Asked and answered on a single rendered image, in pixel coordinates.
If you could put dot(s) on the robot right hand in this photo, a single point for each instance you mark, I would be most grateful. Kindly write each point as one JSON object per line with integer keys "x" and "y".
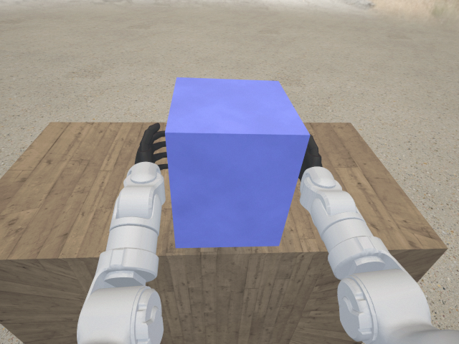
{"x": 312, "y": 158}

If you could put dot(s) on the robot right forearm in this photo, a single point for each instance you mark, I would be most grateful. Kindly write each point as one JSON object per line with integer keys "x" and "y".
{"x": 351, "y": 246}

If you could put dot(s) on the robot right upper arm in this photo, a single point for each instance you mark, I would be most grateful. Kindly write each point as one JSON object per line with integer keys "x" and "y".
{"x": 387, "y": 307}

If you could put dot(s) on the robot left upper arm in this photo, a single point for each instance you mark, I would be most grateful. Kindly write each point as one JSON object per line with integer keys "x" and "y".
{"x": 122, "y": 315}

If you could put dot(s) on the pedestal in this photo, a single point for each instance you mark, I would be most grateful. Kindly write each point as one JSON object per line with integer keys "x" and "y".
{"x": 56, "y": 207}

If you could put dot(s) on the robot left hand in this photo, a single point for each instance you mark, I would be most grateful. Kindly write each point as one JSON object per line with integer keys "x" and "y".
{"x": 147, "y": 147}

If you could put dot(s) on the robot left forearm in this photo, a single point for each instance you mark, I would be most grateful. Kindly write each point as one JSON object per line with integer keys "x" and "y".
{"x": 130, "y": 258}

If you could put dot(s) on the carton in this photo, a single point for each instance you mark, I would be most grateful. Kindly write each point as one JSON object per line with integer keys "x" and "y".
{"x": 235, "y": 150}

